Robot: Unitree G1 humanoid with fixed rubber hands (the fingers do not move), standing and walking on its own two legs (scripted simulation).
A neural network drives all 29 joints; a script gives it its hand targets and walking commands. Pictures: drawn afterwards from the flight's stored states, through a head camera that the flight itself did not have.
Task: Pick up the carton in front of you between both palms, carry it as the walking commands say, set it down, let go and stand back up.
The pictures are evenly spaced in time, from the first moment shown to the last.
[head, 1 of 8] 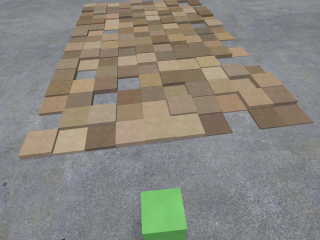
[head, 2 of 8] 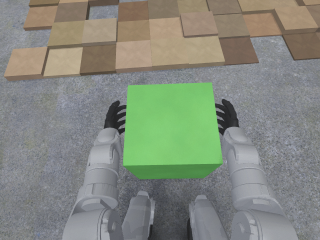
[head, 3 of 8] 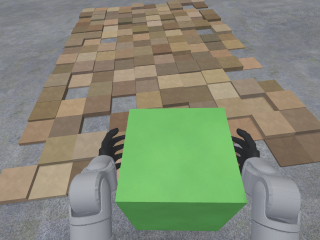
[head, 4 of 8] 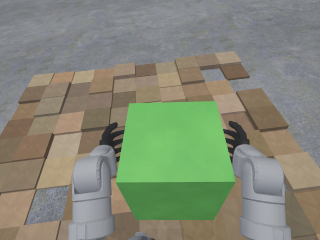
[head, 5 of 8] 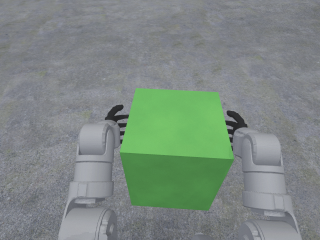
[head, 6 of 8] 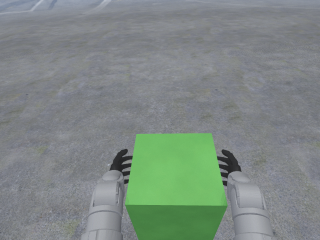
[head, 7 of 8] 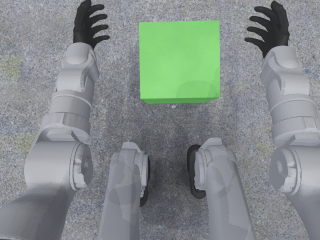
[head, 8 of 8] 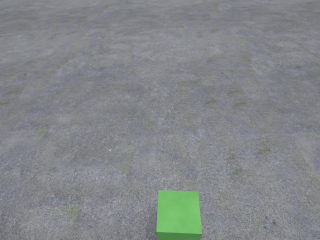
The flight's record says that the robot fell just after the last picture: no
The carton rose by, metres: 0.80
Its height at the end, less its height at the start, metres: +0.00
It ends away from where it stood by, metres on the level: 5.99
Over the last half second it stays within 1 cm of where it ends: yes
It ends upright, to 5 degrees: yes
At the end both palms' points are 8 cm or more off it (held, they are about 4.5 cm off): yes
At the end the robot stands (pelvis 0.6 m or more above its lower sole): yes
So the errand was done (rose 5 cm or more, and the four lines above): yes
